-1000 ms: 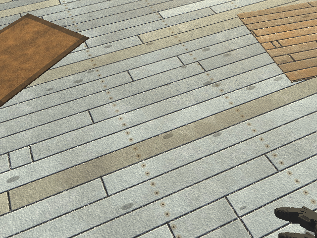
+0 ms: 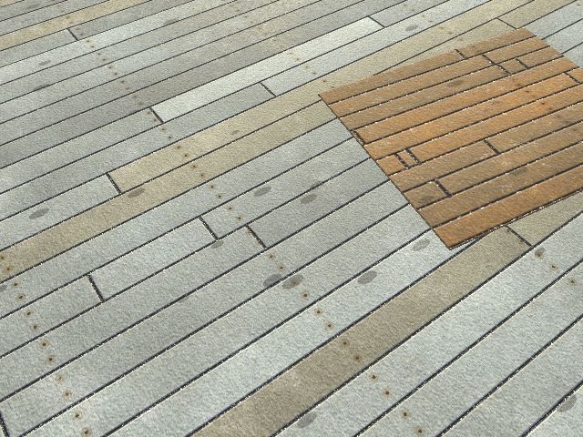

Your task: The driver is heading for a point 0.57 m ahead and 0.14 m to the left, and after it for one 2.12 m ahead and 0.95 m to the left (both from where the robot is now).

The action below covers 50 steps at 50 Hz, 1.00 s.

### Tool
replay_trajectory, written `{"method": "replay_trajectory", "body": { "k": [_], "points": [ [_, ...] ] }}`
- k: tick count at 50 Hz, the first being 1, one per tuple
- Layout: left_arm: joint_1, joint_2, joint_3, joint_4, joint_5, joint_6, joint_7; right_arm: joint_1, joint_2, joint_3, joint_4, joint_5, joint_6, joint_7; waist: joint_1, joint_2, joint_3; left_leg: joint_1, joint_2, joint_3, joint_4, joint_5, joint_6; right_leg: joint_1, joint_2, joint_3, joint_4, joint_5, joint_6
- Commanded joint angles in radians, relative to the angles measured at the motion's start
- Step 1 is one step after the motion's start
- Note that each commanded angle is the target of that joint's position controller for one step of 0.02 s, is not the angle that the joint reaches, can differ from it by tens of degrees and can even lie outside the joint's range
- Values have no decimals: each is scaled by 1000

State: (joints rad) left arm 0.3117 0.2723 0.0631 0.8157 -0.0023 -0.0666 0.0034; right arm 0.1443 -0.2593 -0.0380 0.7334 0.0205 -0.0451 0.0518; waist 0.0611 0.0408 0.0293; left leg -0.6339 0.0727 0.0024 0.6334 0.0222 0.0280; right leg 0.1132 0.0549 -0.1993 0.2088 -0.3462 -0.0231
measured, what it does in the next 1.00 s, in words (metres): walks ahead, turning left: left foot, then right foot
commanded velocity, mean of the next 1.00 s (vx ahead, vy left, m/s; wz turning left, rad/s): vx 0.40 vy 0.00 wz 0.56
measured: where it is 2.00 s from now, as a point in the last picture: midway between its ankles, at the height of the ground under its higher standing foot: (274, 393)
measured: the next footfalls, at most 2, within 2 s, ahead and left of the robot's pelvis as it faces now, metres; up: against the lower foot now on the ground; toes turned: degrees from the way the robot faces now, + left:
left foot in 0.08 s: +0.22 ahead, +0.11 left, +0.00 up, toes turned +5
right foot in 0.56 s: +0.53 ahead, -0.04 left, +0.00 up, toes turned +24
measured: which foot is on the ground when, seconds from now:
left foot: up 0.00-0.06, down 0.08-0.56, up 0.58-1.00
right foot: down 0.00-0.10, up 0.12-0.54, down 0.56-1.00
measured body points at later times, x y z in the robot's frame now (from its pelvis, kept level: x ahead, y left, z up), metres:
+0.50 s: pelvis +0.29 +0.03 +0.01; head +0.32 +0.05 +0.46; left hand +0.44 +0.32 -0.07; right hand +0.43 -0.24 -0.10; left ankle +0.18 +0.11 -0.73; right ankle +0.49 -0.07 -0.71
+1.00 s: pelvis +0.49 +0.08 +0.00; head +0.52 +0.12 +0.45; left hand +0.39 +0.38 -0.12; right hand +0.81 -0.01 -0.07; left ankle +0.52 +0.23 -0.72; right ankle +0.49 -0.06 -0.73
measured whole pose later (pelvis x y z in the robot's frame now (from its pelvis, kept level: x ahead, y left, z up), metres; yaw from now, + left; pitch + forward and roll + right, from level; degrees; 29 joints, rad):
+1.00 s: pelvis +0.49 +0.08 +0.00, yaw +35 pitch +2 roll -2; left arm 0.20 0.31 0.08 0.82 -0.03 -0.03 0.02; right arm 0.12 -0.29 -0.07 0.57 0.01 0.03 0.04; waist 0.05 0.02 0.07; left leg -0.49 0.03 0.02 0.59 -0.13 0.03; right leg -0.10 -0.04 -0.21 0.43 -0.35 0.02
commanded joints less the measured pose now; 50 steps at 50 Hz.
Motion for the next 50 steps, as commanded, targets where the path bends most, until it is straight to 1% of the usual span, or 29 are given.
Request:
{"method": "replay_trajectory", "body": {
  "k": [1,3,4,5,6,7,8,9,10,12,14,19,21,24,26,27,28,29,30,31,32,33,35,37,40,44,47,49,50],
  "points": [
    [-4,194,50,-40,-9,17,18,-85,-94,-27,-123,0,-12,18,-22,-110,19,-8,-54,75,-19,-134,53,47,-328,35,115,961,-105],
    [-27,214,53,-48,-11,32,30,95,-160,-64,-96,1,-3,11,-132,-129,-98,251,-132,111,-30,-188,106,-2,-302,7,389,1162,-72],
    [-39,206,46,-56,-12,29,35,256,-218,-95,-63,3,2,-5,-223,-83,-181,530,-125,41,-97,-132,152,-170,-262,-4,636,1004,-34],
    [61,84,6,-104,17,6,21,315,-333,-123,-56,6,4,-21,-158,161,-289,937,138,-445,-109,-225,321,-628,-104,17,1031,248,35],
    [35,81,-9,-109,13,-36,2,317,-294,-105,-83,3,-9,-19,-164,132,-430,1070,262,-856,-280,-317,417,-814,21,252,1198,-252,37],
    [-84,154,12,-139,-31,-60,-13,295,-229,-85,-80,-8,-16,-18,-198,61,-323,1006,235,-723,-323,-327,349,-910,-46,323,1216,-181,13],
    [-125,151,7,-160,-38,-74,-16,235,-205,-77,-85,-4,-21,-19,-164,1,-199,853,199,-589,-334,-269,308,-913,-91,308,1131,-89,-4],
    [-136,142,9,-154,-13,-77,-8,168,-181,-68,-96,-2,-20,-20,-118,-70,-112,701,157,-487,-351,-171,279,-872,-127,291,1039,-34,1],
    [-119,151,16,-151,5,-71,-3,132,-161,-60,-110,-11,-23,-23,-82,-34,-78,593,129,-417,-356,3,274,-796,-151,292,979,0,12],
    [-76,141,19,-142,15,-46,-3,89,-153,-58,-126,-15,-23,-30,-42,-5,-76,483,88,-362,-398,54,277,-720,-162,283,911,38,48],
    [-85,109,9,-147,18,-26,3,102,-184,-65,-118,-13,-26,-42,-37,14,-56,402,74,-305,-412,127,283,-709,-154,258,826,90,85],
    [-291,70,-11,-194,10,-35,-4,173,-201,-72,-85,1,-9,-66,-121,39,-36,357,-7,-241,-382,-24,194,-628,-81,241,427,400,111],
    [-334,85,-7,-207,-2,-42,-12,202,-208,-74,-71,5,-3,-68,-137,52,-36,386,15,-291,-362,-84,185,-601,-61,255,359,428,105],
    [-332,127,10,-211,-7,-56,-24,212,-194,-73,-63,8,4,-73,-120,72,-38,473,55,-392,-282,-136,166,-576,-58,295,286,361,72],
    [-256,149,25,-193,-9,-66,-24,185,-187,-74,-69,3,9,-74,-70,98,-47,484,58,-431,-212,-109,144,-482,-58,283,255,294,33],
    [-164,170,39,-171,-2,-70,-18,177,-158,-63,-77,0,9,-72,-22,88,-96,463,14,-405,-117,-73,116,-342,-72,277,223,293,3],
    [-33,217,53,-160,16,-74,-9,187,-96,-41,-91,-12,6,-66,31,-5,-225,366,-47,-331,135,-170,81,-102,-219,413,235,223,-57],
    [59,304,73,-133,30,-61,-9,327,-28,-19,-119,8,-3,-66,-23,-309,-341,18,-199,-189,469,-593,8,222,-451,859,160,42,-226],
    [63,235,63,-126,1,-55,-16,339,-126,-32,-101,25,-6,-69,-8,-306,-309,-142,-118,-191,630,-606,-7,214,-495,1034,97,-226,-248],
    [3,158,41,-147,2,-49,-11,225,-196,-52,-105,18,1,-71,21,-194,-165,-168,-84,-188,675,-517,-20,88,-445,864,84,-139,-203],
    [-58,130,29,-155,14,-41,-8,155,-202,-59,-120,2,9,-75,9,-122,-88,-128,-56,-157,665,-453,-33,-39,-400,691,93,102,-173],
    [-96,110,21,-152,19,-35,-6,124,-195,-64,-133,-11,13,-75,-13,-112,-44,-92,-38,-151,630,-426,-45,-131,-361,571,99,361,-163],
    [-119,97,16,-138,22,-36,-4,158,-153,-65,-137,-4,30,-69,-56,-161,-37,-4,-12,-119,566,-425,-59,-227,-313,397,98,667,-154],
    [-134,122,24,-116,14,-33,-1,144,-109,-53,-152,1,46,-68,-64,-179,-38,-8,-12,-76,472,-404,-80,-242,-306,312,75,770,-173],
    [-151,167,39,-99,5,-11,13,106,-87,-45,-171,-6,58,-59,-60,-156,-82,24,-2,-48,312,-253,-86,-221,-321,226,59,798,-179],
    [-169,182,41,-76,-7,9,21,26,-90,-47,-193,-8,57,-32,-39,-140,-84,126,-14,-6,118,-94,-55,-216,-305,119,67,720,-152],
    [-160,208,50,-61,-27,19,16,-17,-115,-61,-223,-9,64,-14,-34,-141,-69,153,-25,12,22,-148,-19,-170,-329,107,128,688,-134],
    [-172,221,56,-61,-42,25,15,13,-136,-75,-227,-11,68,-10,-61,-138,-78,217,-56,41,-63,-182,17,-154,-328,93,235,750,-110],
    [-176,208,54,-60,-46,28,16,81,-155,-88,-210,-13,66,-14,-99,-114,-106,326,-92,61,-154,-114,45,-181,-294,60,358,765,-80]
  ]
}}
Velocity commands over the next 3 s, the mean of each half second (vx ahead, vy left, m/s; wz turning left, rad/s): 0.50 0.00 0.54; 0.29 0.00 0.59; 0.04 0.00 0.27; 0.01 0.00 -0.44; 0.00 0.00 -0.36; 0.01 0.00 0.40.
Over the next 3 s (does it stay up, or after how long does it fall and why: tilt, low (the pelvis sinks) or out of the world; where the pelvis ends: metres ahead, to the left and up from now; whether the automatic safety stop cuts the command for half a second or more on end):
stays up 0.57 0.11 0.00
